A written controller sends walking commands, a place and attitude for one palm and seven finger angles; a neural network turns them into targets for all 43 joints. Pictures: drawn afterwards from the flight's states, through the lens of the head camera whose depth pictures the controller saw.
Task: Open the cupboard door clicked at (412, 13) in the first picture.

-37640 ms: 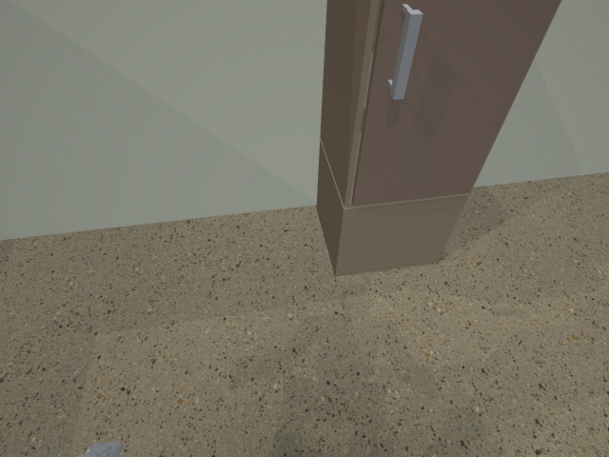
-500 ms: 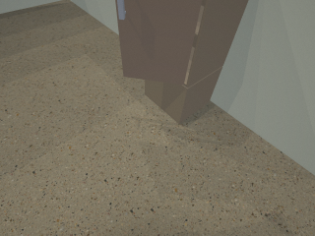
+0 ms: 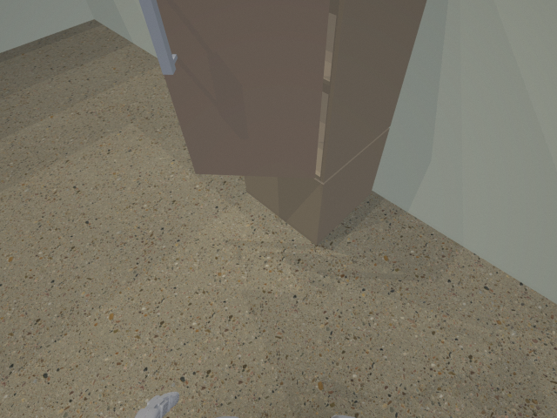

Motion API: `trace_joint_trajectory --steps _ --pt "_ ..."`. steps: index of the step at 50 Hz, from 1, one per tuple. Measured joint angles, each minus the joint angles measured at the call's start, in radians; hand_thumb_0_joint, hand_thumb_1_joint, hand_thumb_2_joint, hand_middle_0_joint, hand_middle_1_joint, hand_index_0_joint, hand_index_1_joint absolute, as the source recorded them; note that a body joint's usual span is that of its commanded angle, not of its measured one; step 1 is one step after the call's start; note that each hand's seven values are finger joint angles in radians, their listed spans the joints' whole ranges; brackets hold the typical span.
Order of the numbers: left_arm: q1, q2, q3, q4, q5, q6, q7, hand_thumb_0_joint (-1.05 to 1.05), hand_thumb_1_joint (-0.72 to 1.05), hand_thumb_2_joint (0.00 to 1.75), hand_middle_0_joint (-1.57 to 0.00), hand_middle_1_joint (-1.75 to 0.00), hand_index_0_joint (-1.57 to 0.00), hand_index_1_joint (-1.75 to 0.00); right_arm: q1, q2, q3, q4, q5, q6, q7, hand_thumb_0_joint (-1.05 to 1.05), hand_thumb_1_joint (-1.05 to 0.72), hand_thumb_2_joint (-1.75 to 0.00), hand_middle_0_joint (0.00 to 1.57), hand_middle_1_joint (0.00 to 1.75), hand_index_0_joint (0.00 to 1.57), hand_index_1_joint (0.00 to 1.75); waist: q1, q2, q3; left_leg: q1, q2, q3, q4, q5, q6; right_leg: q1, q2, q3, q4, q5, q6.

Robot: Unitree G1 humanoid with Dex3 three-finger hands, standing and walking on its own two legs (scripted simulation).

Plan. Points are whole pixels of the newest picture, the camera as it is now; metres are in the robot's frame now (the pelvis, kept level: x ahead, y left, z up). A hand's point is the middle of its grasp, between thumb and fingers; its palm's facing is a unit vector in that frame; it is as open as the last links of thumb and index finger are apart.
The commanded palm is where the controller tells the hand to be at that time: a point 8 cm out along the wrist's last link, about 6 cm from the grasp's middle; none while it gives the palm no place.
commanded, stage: take the last steps up to it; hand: left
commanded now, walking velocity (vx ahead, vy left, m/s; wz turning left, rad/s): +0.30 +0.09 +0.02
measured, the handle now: (160, 27) +0.83 +0.27 +0.15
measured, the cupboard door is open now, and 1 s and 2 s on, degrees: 40 40 40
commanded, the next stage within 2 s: come to a stop and stand still in 0.42 s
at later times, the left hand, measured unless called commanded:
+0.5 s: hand out of the picture +0.14 +0.24 -0.17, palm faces +0.10 -0.99 -0.14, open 7.4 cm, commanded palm none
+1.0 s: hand (154, 296) +0.36 +0.27 -0.17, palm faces +0.00 -0.98 -0.20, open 7.4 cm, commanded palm none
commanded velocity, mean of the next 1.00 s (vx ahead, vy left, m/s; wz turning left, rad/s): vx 0.00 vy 0.02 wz -0.02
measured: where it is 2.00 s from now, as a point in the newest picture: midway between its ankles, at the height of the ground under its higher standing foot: (259, 413)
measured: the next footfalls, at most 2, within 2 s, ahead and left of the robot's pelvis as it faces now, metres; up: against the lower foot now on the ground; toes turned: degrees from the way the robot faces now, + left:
left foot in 0.38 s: +0.27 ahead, +0.17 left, +0.00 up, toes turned +8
right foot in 0.74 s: +0.33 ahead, -0.04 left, +0.00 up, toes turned -7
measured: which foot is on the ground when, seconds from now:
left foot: up 0.00-0.36, down 0.38-0.80, up 0.82-1.00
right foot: down 0.00-0.38, up 0.40-0.72, down 0.74-1.00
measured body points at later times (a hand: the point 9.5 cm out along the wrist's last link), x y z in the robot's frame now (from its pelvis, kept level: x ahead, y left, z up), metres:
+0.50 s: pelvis +0.20 +0.08 +0.00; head +0.24 +0.10 +0.45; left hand +0.14 +0.30 -0.16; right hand +0.30 -0.15 -0.13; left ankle +0.23 +0.17 -0.73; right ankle +0.10 -0.04 -0.65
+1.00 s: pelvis +0.26 +0.09 +0.00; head +0.32 +0.10 +0.45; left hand +0.36 +0.32 -0.15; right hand +0.29 -0.15 -0.15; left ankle +0.23 +0.20 -0.70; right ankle +0.29 -0.04 -0.73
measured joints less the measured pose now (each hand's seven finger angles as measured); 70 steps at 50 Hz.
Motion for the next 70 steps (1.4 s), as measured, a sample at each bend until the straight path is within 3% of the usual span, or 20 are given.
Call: trace_joint_trajectory --steps 4,8,16,19,22,24,26,30,36,37,40,44,46,51,52,55,59,63,67,70 --pt "0.057 0.022 0.037 0.022 -0.008 -0.022 0.025 -0.03 0.96 0.90 -0.20 -0.30 -0.20 -0.30 -0.085 -0.007 -0.010 -0.053 -0.009 -0.001 0.005 0.01 -0.91 -0.90 0.20 0.30 0.20 0.30 0.012 -0.010 -0.027 -0.163 0.067 -0.018 -0.078 0.112 -0.033 0.092 0.014 -0.011 -0.151 0.037 0.002" --pt "0.113 0.041 0.024 0.071 0.002 -0.022 0.010 -0.03 0.96 0.90 -0.20 -0.30 -0.20 -0.30 -0.164 -0.022 -0.018 -0.097 -0.010 -0.004 0.012 0.01 -0.91 -0.90 0.20 0.30 0.20 0.30 0.031 -0.018 -0.049 -0.220 0.096 -0.012 -0.245 0.164 -0.059 0.165 0.010 -0.010 -0.239 0.039 0.015" --pt "0.221 0.017 0.000 0.157 0.012 -0.004 -0.004 0.00 0.92 0.90 -0.20 -0.30 -0.20 -0.30 -0.295 -0.069 -0.020 -0.140 -0.006 -0.011 0.031 0.01 -0.92 -0.90 0.20 0.30 0.19 0.30 0.088 -0.039 -0.041 -0.140 0.056 0.043 -0.545 0.173 -0.056 0.277 -0.036 -0.007 -0.240 -0.060 0.084" --pt "0.265 0.010 -0.002 0.177 0.007 0.012 -0.003 0.00 0.91 0.90 -0.20 -0.30 -0.20 -0.30 -0.321 -0.075 -0.011 -0.162 -0.012 -0.039 0.028 0.01 -0.91 -0.90 0.20 0.30 0.19 0.30 0.093 -0.046 -0.037 -0.056 0.035 0.070 -0.660 0.253 -0.021 0.256 -0.063 0.002 -0.095 -0.160 0.107" --pt "0.246 0.019 -0.003 0.185 0.005 0.041 0.002 0.01 0.91 0.90 -0.20 -0.30 -0.20 -0.30 -0.332 -0.054 -0.004 -0.183 -0.017 -0.053 0.010 0.00 -0.91 -0.90 0.20 0.30 0.20 0.30 0.094 -0.072 -0.015 -0.051 0.014 0.099 -0.577 0.175 0.027 0.095 -0.071 0.072 0.316 -0.269 0.070" --pt "0.223 0.022 0.000 0.176 0.007 0.049 0.002 0.01 0.91 0.90 -0.20 -0.30 -0.20 -0.30 -0.315 -0.039 0.002 -0.188 -0.017 -0.054 0.000 0.00 -0.91 -0.90 0.20 0.30 0.20 0.30 0.091 -0.070 -0.018 -0.014 0.008 0.112 -0.604 0.147 0.035 -0.010 -0.063 0.086 0.496 -0.233 0.061" --pt "0.192 0.026 0.003 0.156 0.010 0.050 0.000 0.01 0.91 0.90 -0.20 -0.30 -0.20 -0.30 -0.288 -0.023 0.011 -0.180 -0.017 -0.058 -0.008 0.00 -0.91 -0.90 0.20 0.30 0.20 0.30 0.087 -0.066 -0.021 0.031 -0.001 0.122 -0.660 0.157 0.033 -0.084 -0.066 0.084 0.541 -0.185 0.064" --pt "0.127 0.029 0.003 0.108 0.011 0.048 0.011 0.01 0.91 0.90 -0.19 -0.30 -0.20 -0.30 -0.233 -0.030 0.001 -0.157 -0.009 -0.059 -0.030 -0.02 -0.95 -0.90 0.21 0.30 0.20 0.30 0.066 -0.052 -0.030 0.105 -0.014 0.128 -0.744 0.166 0.042 -0.134 -0.064 0.082 0.375 -0.106 0.078" --pt "0.059 0.073 0.004 0.063 0.010 0.067 0.022 0.02 0.93 0.90 -0.19 -0.30 -0.20 -0.30 -0.176 -0.028 0.010 -0.094 -0.006 -0.001 -0.033 -0.01 -0.93 -0.90 0.20 0.30 0.20 0.30 0.040 -0.049 -0.029 0.148 -0.010 0.128 -0.681 0.082 0.022 -0.032 -0.043 0.078 0.056 0.020 0.076" --pt "0.055 0.079 0.005 0.054 0.011 0.069 0.022 0.01 0.93 0.90 -0.19 -0.30 -0.20 -0.30 -0.168 -0.025 0.008 -0.089 -0.004 0.009 -0.033 -0.01 -0.93 -0.90 0.20 0.30 0.20 0.30 0.039 -0.052 -0.030 0.146 -0.011 0.132 -0.654 0.060 0.016 -0.012 -0.043 0.079 0.025 0.073 0.070" --pt "0.037 0.079 0.003 0.037 0.015 0.075 0.023 0.01 0.92 0.90 -0.19 -0.30 -0.20 -0.30 -0.166 -0.031 -0.007 -0.088 0.004 0.036 -0.031 0.00 -0.92 -0.90 0.20 0.30 0.20 0.30 0.025 -0.024 -0.024 0.107 0.012 0.124 -0.561 0.023 -0.004 -0.005 -0.028 0.073 0.036 -0.027 0.060" --pt "-0.002 0.065 -0.003 0.020 0.011 0.070 0.034 0.01 0.91 0.90 -0.19 -0.30 -0.20 -0.30 -0.195 -0.040 -0.017 -0.098 0.017 0.066 -0.027 0.00 -0.91 -0.90 0.20 0.30 0.20 0.30 0.019 -0.015 0.009 -0.012 -0.013 0.025 -0.255 -0.168 -0.041 -0.005 -0.028 0.064 0.024 -0.035 0.056" --pt "-0.014 0.057 -0.003 0.014 0.012 0.075 0.038 0.01 0.91 0.90 -0.20 -0.30 -0.20 -0.30 -0.215 -0.041 -0.018 -0.105 0.019 0.072 -0.025 0.00 -0.91 -0.90 0.20 0.30 0.20 0.30 0.022 -0.022 0.020 -0.039 -0.021 -0.001 -0.201 -0.190 -0.052 0.005 -0.031 0.064 -0.006 -0.015 0.056" --pt "-0.013 0.051 -0.003 0.015 0.010 0.082 0.034 0.01 0.90 0.90 -0.20 -0.30 -0.20 -0.30 -0.243 -0.036 -0.013 -0.132 0.014 0.055 -0.015 0.00 -0.91 -0.90 0.20 0.30 0.20 0.30 0.026 -0.056 0.013 0.022 -0.007 0.003 -0.475 -0.019 -0.067 0.003 -0.046 0.069 -0.023 0.006 0.083" --pt "-0.006 0.048 -0.003 0.015 0.005 0.085 0.031 0.01 0.90 0.90 -0.20 -0.30 -0.20 -0.30 -0.239 -0.040 -0.011 -0.139 0.011 0.045 -0.013 0.00 -0.91 -0.90 0.20 0.30 0.20 0.30 0.025 -0.049 0.004 0.046 0.006 -0.001 -0.560 0.077 -0.056 -0.007 -0.041 0.064 -0.004 -0.002 0.091" --pt "0.010 0.057 0.000 0.024 0.000 0.105 0.029 0.01 0.90 0.90 -0.20 -0.30 -0.20 -0.30 -0.237 -0.022 -0.005 -0.145 -0.005 0.035 -0.017 0.00 -0.91 -0.90 0.20 0.30 0.20 0.30 0.042 -0.079 -0.004 0.054 -0.007 0.020 -0.552 0.065 0.003 -0.035 -0.037 0.107 0.110 -0.147 0.093" --pt "0.037 0.060 0.007 0.050 0.000 0.118 0.027 0.01 0.91 0.90 -0.20 -0.30 -0.20 -0.30 -0.231 -0.008 0.006 -0.154 -0.012 0.025 -0.036 0.00 -0.91 -0.90 0.20 0.30 0.20 0.30 0.053 -0.075 -0.021 0.083 -0.011 0.026 -0.625 0.086 0.019 -0.049 -0.006 0.152 0.276 -0.218 0.087" --pt "0.073 0.057 0.000 0.073 -0.002 0.109 0.025 0.01 0.91 0.90 -0.20 -0.30 -0.20 -0.30 -0.233 -0.020 0.008 -0.146 -0.008 0.015 -0.034 0.00 -0.92 -0.90 0.20 0.30 0.20 0.30 0.059 -0.055 -0.036 0.101 -0.015 0.032 -0.686 0.127 0.022 0.035 -0.010 0.136 0.155 -0.201 0.090" --pt "0.115 0.063 -0.009 0.098 -0.001 0.084 0.028 0.01 0.90 0.90 -0.20 -0.30 -0.20 -0.30 -0.233 -0.020 0.009 -0.126 0.006 0.011 -0.028 0.00 -0.92 -0.90 0.20 0.30 0.20 0.30 0.063 -0.059 -0.055 0.087 -0.030 0.054 -0.671 0.125 0.011 0.152 -0.024 0.145 -0.097 -0.058 0.088" --pt "0.133 0.045 -0.024 0.129 0.000 0.078 0.028 0.01 0.91 0.90 -0.19 -0.30 -0.20 -0.30 -0.235 -0.034 0.003 -0.108 0.009 0.015 -0.024 0.00 -0.92 -0.90 0.20 0.30 0.20 0.30 0.046 -0.023 -0.055 0.101 -0.017 0.049 -0.691 0.140 0.006 0.165 -0.010 0.140 -0.116 -0.059 0.088"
